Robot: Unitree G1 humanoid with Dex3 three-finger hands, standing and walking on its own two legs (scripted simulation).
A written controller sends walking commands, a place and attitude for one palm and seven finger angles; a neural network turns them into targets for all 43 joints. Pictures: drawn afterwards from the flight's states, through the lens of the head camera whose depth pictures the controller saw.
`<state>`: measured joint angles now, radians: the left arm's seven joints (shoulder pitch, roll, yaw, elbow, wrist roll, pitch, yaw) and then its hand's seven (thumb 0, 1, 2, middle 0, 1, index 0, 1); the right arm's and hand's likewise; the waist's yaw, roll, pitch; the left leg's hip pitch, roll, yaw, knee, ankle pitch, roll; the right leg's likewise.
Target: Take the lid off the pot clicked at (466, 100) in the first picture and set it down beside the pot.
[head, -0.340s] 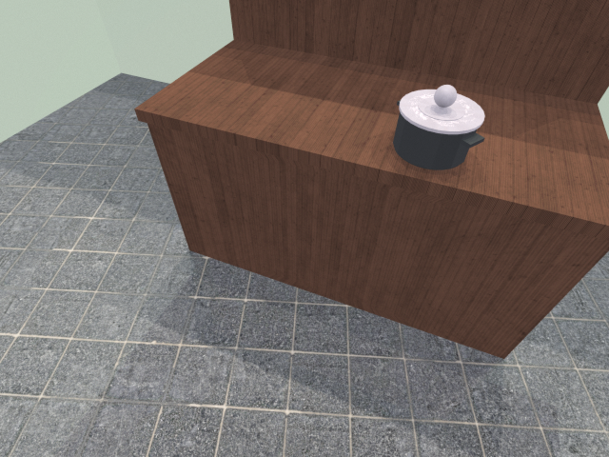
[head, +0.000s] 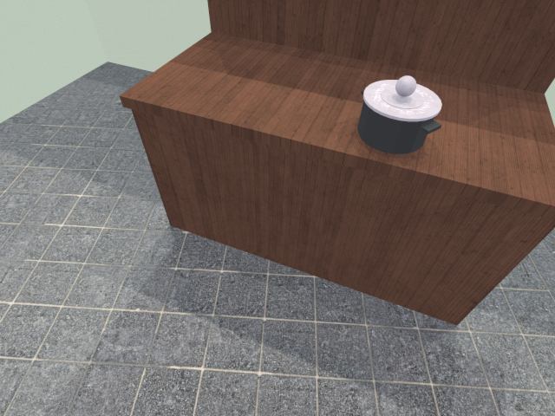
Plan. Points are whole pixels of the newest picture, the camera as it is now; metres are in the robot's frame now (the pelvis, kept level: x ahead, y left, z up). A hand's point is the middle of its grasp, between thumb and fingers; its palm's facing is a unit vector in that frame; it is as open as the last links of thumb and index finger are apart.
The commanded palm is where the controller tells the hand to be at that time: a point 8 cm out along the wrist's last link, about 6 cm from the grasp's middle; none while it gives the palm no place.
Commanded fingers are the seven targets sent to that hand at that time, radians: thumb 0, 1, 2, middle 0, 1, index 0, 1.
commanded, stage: look at it before walking up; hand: left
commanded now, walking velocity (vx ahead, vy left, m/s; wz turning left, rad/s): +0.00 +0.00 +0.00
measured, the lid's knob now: (405, 86) +0.88 -0.28 +0.06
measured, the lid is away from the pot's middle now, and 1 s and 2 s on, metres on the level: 0.00 0.00 0.00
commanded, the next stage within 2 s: walk to a spot facing it in 0.30 s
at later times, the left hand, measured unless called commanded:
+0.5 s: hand out of the picture +0.07 +0.24 -0.16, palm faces -0.02 -0.95 -0.32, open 7.3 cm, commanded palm none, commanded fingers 0.00 0.90 0.90 -0.20 -0.30 -0.20 -0.30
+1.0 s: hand out of the picture +0.05 +0.16 -0.16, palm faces -0.21 -0.94 -0.26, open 7.3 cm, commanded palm none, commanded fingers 0.00 0.90 0.90 -0.20 -0.30 -0.20 -0.30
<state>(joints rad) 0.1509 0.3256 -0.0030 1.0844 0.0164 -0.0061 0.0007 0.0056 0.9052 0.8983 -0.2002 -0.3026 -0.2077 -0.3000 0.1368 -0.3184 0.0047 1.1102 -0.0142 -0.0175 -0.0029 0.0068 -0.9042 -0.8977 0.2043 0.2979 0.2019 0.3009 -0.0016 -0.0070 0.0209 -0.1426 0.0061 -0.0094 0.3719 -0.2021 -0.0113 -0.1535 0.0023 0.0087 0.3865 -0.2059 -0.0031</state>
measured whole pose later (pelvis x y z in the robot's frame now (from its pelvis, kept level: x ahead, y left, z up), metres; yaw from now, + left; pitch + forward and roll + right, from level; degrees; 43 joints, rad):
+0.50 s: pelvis +0.01 +0.00 +0.00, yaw -1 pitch -1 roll +0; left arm 0.17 0.32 0.00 1.09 0.01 0.00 0.01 0.01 0.91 0.90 -0.20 -0.30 -0.21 -0.30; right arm 0.13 -0.30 0.00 1.11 -0.01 -0.02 -0.01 0.01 -0.90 -0.90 0.20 0.30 0.20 0.30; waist 0.01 -0.01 0.02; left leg -0.12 0.01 0.01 0.37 -0.22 -0.01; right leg -0.14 0.01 0.03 0.38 -0.22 0.00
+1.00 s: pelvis -0.01 -0.03 +0.00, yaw -17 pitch +1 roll +2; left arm 0.31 0.18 0.05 0.95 0.02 0.03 0.00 0.01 0.91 0.90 -0.20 -0.30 -0.21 -0.30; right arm 0.14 -0.23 -0.06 0.97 -0.02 0.05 -0.02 0.01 -0.91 -0.90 0.20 0.30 0.20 0.30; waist 0.04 0.00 0.08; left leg -0.48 0.05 0.00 1.09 -0.37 -0.06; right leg -0.27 0.07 0.08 0.49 -0.22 -0.08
